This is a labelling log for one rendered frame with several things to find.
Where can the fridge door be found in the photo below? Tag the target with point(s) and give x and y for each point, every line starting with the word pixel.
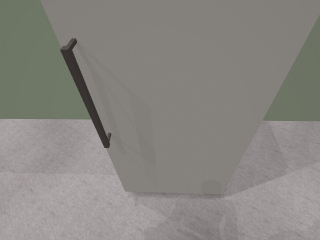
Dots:
pixel 182 85

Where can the handle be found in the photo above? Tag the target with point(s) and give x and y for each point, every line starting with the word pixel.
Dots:
pixel 77 76

